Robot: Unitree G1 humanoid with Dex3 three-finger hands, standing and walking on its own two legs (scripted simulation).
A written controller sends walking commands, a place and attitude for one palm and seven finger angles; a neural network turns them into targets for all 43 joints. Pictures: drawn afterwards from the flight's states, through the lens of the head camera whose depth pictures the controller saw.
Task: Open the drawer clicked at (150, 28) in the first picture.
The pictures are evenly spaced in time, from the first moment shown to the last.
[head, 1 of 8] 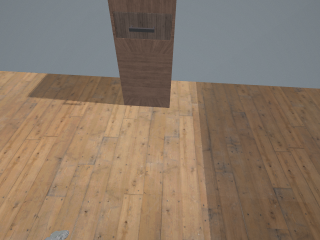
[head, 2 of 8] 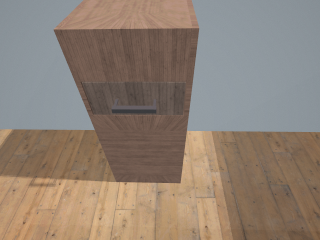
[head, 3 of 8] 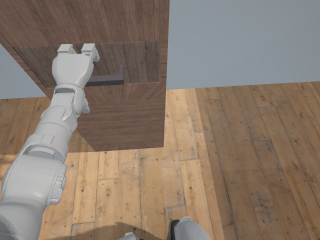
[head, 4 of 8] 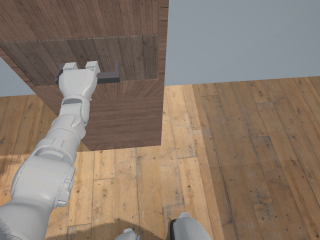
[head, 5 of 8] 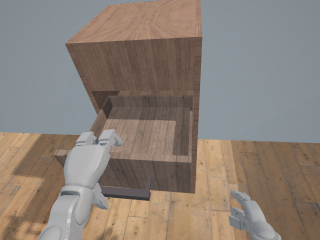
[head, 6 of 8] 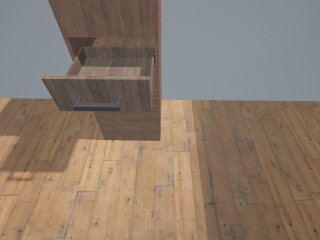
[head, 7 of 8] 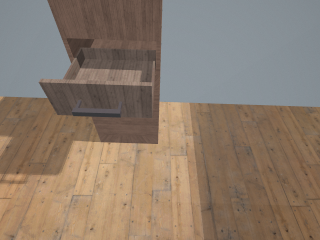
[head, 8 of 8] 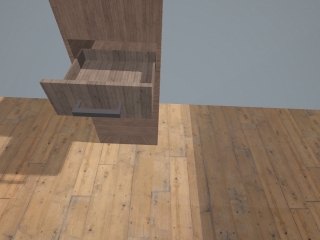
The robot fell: no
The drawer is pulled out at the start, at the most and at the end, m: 0.00 0.30 0.30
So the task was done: yes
